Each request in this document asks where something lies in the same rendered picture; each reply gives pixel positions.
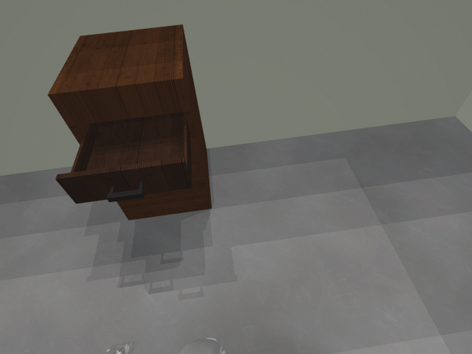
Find cabinet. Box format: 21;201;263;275
48;24;212;220

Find left robot thigh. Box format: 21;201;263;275
179;339;226;354

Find drawer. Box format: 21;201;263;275
55;112;192;204

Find handle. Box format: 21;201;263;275
107;181;145;202

